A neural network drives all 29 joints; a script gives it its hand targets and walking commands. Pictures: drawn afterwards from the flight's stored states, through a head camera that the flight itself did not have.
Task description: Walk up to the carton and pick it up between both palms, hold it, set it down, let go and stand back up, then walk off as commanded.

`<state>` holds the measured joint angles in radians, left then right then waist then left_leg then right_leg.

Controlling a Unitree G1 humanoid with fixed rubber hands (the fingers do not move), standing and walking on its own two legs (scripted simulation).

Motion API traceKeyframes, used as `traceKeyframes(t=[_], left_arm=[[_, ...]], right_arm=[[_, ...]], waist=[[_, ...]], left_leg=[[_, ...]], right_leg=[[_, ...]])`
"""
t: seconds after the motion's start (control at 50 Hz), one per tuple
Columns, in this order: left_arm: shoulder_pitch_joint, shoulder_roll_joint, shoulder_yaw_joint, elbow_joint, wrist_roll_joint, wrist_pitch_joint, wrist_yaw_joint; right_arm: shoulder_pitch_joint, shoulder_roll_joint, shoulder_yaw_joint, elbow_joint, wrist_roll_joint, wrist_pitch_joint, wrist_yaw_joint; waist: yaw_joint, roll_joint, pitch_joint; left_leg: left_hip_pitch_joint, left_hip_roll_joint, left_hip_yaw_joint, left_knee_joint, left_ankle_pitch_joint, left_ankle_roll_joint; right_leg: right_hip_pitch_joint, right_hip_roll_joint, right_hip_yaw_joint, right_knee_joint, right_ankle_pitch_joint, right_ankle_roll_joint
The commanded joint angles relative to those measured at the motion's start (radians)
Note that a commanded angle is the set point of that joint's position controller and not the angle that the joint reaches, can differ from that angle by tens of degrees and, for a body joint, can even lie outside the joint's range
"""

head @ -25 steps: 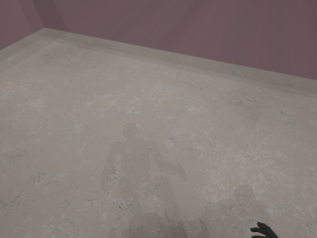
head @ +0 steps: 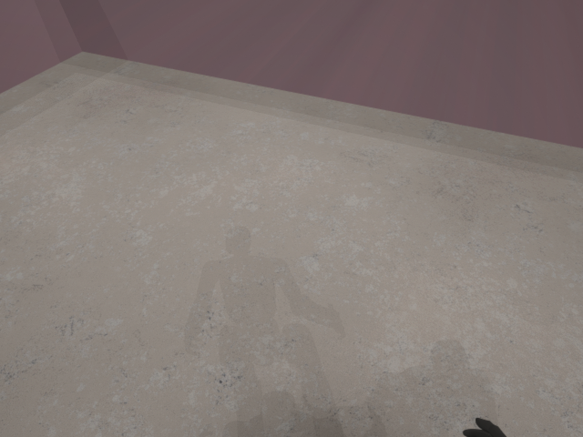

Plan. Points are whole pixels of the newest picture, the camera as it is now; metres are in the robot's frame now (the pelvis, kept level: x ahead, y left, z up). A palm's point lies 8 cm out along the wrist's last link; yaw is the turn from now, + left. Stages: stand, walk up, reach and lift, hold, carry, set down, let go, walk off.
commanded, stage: stand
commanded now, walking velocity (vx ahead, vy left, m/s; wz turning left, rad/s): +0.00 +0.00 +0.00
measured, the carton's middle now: out of the picture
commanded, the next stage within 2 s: walk up in 1.32 s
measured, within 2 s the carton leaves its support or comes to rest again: neither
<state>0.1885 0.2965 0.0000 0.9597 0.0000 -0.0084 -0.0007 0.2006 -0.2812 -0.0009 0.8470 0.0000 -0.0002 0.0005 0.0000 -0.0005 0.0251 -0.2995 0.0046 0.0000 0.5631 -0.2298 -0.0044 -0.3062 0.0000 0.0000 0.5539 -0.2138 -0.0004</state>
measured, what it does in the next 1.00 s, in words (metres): stands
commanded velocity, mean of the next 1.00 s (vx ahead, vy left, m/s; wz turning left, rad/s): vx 0.00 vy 0.00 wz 0.00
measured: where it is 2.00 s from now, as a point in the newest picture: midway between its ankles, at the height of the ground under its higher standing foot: outside the picture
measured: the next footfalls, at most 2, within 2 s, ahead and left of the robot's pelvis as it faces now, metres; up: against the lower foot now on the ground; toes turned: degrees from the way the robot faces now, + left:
left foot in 1.88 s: +0.00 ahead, +0.17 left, +0.00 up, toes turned +4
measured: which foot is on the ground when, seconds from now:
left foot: down 0.00-1.00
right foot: down 0.00-1.00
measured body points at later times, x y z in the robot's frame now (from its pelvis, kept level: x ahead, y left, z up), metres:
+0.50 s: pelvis +0.00 +0.00 +0.00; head +0.00 +0.00 +0.45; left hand +0.09 +0.28 -0.13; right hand +0.11 -0.27 -0.12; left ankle +0.05 +0.12 -0.73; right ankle +0.05 -0.12 -0.73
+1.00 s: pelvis +0.00 +0.00 +0.00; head +0.00 +0.00 +0.45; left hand +0.09 +0.28 -0.13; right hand +0.11 -0.27 -0.12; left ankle +0.05 +0.12 -0.73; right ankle +0.05 -0.12 -0.73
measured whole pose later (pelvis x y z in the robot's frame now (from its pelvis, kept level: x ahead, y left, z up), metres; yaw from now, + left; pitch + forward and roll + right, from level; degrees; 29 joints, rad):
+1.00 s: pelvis +0.00 +0.00 +0.00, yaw +0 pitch -1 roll +0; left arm 0.19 0.30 0.00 1.00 0.00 -0.01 0.00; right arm 0.20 -0.28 0.00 0.88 0.00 0.00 0.00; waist 0.00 0.00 0.00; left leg -0.30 0.00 0.00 0.54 -0.23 0.00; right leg -0.30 0.00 0.00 0.53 -0.21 0.00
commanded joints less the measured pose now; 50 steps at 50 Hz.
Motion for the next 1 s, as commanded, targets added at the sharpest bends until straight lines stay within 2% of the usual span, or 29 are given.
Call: traceKeyframes(t=[0.0, 0.06, 0.14, 0.16, 0.24, 0.28, 0.3, 0.38, 0.44, 0.52, 0.64, 0.68, 0.72, 0.8, 0.88, 0.9, 0.98], left_arm=[[-0.059, 0.208, 0.059, -0.049, 0.004, -0.050, 0.002], [-0.052, 0.209, 0.059, -0.046, 0.003, -0.049, 0.001], [-0.045, 0.204, 0.057, -0.037, 0.001, -0.051, 0.001], [-0.042, 0.200, 0.054, -0.038, 0.003, -0.051, 0.002], [-0.057, 0.202, 0.055, -0.037, 0.000, -0.048, 0.002], [-0.037, 0.205, 0.057, -0.033, 0.002, -0.048, 0.002], [-0.041, 0.201, 0.056, -0.031, 0.002, -0.049, 0.000], [-0.040, 0.204, 0.058, -0.027, 0.001, -0.048, 0.003], [-0.041, 0.202, 0.057, -0.023, 0.000, -0.049, 0.003], [-0.034, 0.206, 0.058, -0.017, 0.002, -0.047, 0.003], [-0.041, 0.198, 0.057, -0.016, 0.000, -0.047, 0.003], [-0.026, 0.200, 0.057, -0.007, -0.002, -0.047, 0.004], [-0.034, 0.206, 0.059, -0.010, 0.001, -0.047, 0.003], [-0.044, 0.209, 0.061, -0.013, 0.001, -0.046, 0.006], [-0.041, 0.206, 0.057, -0.009, 0.003, -0.046, 0.005], [-0.030, 0.198, 0.055, -0.008, -0.001, -0.046, 0.005], [-0.038, 0.198, 0.056, -0.008, -0.001, -0.049, 0.006]], right_arm=[[-0.042, -0.216, -0.058, -0.013, 0.007, -0.059, -0.006], [-0.038, -0.217, -0.058, -0.008, 0.004, -0.062, -0.006], [-0.028, -0.218, -0.057, -0.002, 0.006, -0.063, -0.009], [-0.027, -0.226, -0.058, 0.000, 0.007, -0.063, -0.007], [-0.039, -0.228, -0.061, -0.002, 0.007, -0.062, -0.008], [-0.032, -0.219, -0.058, 0.003, 0.008, -0.061, -0.007], [-0.033, -0.225, -0.059, 0.004, 0.006, -0.060, -0.009], [-0.035, -0.221, -0.059, 0.003, 0.007, -0.062, -0.008], [-0.024, -0.228, -0.062, 0.010, 0.009, -0.063, -0.007], [-0.030, -0.225, -0.060, 0.015, 0.006, -0.060, -0.008], [-0.029, -0.225, -0.061, 0.017, 0.006, -0.061, -0.011], [-0.023, -0.227, -0.060, 0.024, 0.007, -0.059, -0.011], [-0.018, -0.221, -0.059, 0.022, 0.009, -0.061, -0.011], [-0.024, -0.214, -0.056, 0.019, 0.009, -0.060, -0.010], [-0.021, -0.232, -0.064, 0.022, 0.009, -0.059, -0.011], [-0.019, -0.223, -0.060, 0.026, 0.010, -0.059, -0.010], [-0.018, -0.227, -0.062, 0.029, 0.006, -0.063, -0.013]], waist=[[0.005, 0.012, -0.074], [0.006, 0.031, -0.087], [0.005, 0.008, -0.096], [0.004, 0.026, -0.097], [0.006, 0.001, -0.078], [0.009, 0.025, -0.077], [0.008, 0.008, -0.069], [0.008, 0.029, -0.073], [0.001, 0.018, -0.087], [0.012, 0.020, -0.070], [0.007, 0.032, -0.079], [0.013, 0.026, -0.067], [0.005, 0.015, -0.084], [0.003, 0.041, -0.077], [0.001, 0.010, -0.081], [0.006, 0.027, -0.081], [0.002, 0.030, -0.092]], left_leg=[[0.074, 0.131, -0.151, -0.228, -0.042, 0.039], [0.091, 0.129, -0.147, -0.225, -0.018, 0.041], [0.101, 0.132, -0.145, -0.216, 0.015, 0.040], [0.104, 0.130, -0.141, -0.214, 0.021, 0.041], [0.079, 0.128, -0.146, -0.223, -0.018, 0.039], [0.079, 0.125, -0.145, -0.227, -0.027, 0.038], [0.073, 0.129, -0.147, -0.228, -0.031, 0.036], [0.082, 0.128, -0.145, -0.230, -0.030, 0.037], [0.089, 0.129, -0.148, -0.232, -0.027, 0.038], [0.064, 0.130, -0.151, -0.244, -0.068, 0.037], [0.077, 0.130, -0.153, -0.245, -0.038, 0.037], [0.072, 0.134, -0.152, -0.244, -0.025, 0.038], [0.087, 0.134, -0.157, -0.243, -0.035, 0.038], [0.083, 0.129, -0.148, -0.238, -0.017, 0.035], [0.090, 0.131, -0.147, -0.241, -0.026, 0.033], [0.091, 0.135, -0.153, -0.240, -0.019, 0.037], [0.104, 0.130, -0.145, -0.231, 0.012, 0.037]], right_leg=[[0.093, -0.113, 0.128, -0.176, 0.007, -0.032], [0.096, -0.116, 0.128, -0.174, 0.018, -0.034], [0.105, -0.117, 0.130, -0.176, 0.034, -0.034], [0.107, -0.114, 0.125, -0.175, 0.051, -0.032], [0.102, -0.114, 0.128, -0.183, 0.022, -0.030], [0.097, -0.116, 0.132, -0.186, 0.005, -0.034], [0.096, -0.116, 0.128, -0.184, 0.005, -0.031], [0.091, -0.114, 0.130, -0.187, 0.002, -0.034], [0.100, -0.111, 0.127, -0.185, 0.005, -0.031], [0.101, -0.111, 0.123, -0.182, -0.011, -0.030], [0.108, -0.107, 0.120, -0.173, 0.020, -0.028], [0.103, -0.111, 0.122, -0.182, 0.018, -0.030], [0.106, -0.110, 0.123, -0.184, 0.015, -0.030], [0.105, -0.112, 0.125, -0.184, 0.026, -0.032], [0.103, -0.111, 0.122, -0.182, 0.016, -0.028], [0.101, -0.114, 0.125, -0.184, 0.020, -0.029], [0.109, -0.117, 0.127, -0.190, 0.041, -0.031]])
